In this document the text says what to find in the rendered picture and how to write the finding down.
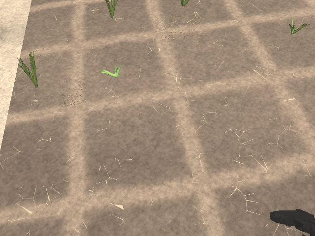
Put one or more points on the robot right hand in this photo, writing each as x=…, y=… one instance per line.
x=300, y=219

